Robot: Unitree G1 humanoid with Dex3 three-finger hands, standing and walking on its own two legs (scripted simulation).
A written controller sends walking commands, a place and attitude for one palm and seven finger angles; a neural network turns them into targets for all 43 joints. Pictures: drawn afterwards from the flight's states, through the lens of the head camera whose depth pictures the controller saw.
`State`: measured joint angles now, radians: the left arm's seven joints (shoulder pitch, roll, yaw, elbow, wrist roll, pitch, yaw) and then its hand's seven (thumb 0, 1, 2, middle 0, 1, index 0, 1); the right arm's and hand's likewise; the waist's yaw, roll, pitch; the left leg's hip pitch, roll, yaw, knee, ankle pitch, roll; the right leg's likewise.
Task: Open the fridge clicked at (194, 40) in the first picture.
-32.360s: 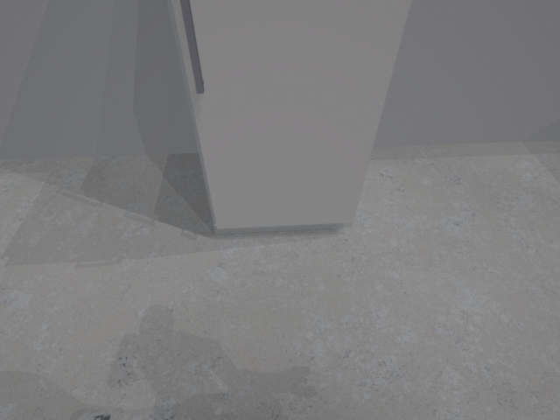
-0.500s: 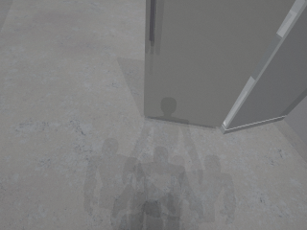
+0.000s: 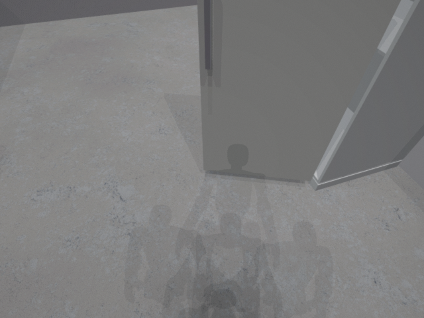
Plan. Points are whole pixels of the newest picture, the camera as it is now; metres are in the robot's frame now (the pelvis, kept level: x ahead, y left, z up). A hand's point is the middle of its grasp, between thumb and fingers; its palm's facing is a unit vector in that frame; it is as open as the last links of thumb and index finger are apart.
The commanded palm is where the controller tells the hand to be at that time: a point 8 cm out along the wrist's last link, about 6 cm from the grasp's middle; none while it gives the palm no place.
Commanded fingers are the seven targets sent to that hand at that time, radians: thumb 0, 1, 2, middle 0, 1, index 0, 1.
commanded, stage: let the arm hang, fingers relaxed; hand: left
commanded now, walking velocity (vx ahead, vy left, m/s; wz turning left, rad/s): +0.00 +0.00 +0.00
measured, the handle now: (208, 22) +0.94 +0.06 +0.13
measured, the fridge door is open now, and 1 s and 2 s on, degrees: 65 65 65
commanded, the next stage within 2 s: look to check the result in 0.22 s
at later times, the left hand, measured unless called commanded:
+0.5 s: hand out of the picture +0.02 +0.20 -0.18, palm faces -0.02 -0.97 -0.23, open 7.4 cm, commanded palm none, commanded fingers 0.00 0.90 0.90 -0.20 -0.30 -0.20 -0.30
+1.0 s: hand out of the picture +0.06 +0.21 -0.17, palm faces -0.03 -0.96 -0.26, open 7.4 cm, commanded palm none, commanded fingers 0.00 0.90 0.90 -0.20 -0.30 -0.20 -0.30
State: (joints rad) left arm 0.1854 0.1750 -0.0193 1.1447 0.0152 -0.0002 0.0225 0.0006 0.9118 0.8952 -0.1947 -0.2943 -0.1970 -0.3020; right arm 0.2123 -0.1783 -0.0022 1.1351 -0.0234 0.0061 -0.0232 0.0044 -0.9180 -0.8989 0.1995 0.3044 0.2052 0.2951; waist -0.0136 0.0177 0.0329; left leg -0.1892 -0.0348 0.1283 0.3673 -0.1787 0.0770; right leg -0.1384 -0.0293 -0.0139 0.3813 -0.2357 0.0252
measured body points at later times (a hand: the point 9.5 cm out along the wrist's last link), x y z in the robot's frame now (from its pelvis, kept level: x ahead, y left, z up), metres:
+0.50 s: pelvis +0.01 +0.01 +0.00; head +0.04 +0.01 +0.45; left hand +0.02 +0.25 -0.16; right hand +0.02 -0.24 -0.16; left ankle +0.02 +0.07 -0.74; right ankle -0.02 -0.13 -0.74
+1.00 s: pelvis +0.02 +0.00 +0.00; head +0.04 +0.00 +0.45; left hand +0.06 +0.26 -0.15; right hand +0.06 -0.26 -0.15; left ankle +0.02 +0.07 -0.74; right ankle -0.02 -0.13 -0.74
